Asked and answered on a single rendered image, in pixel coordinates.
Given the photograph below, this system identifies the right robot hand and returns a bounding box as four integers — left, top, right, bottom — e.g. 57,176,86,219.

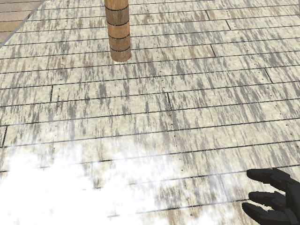
242,168,300,225

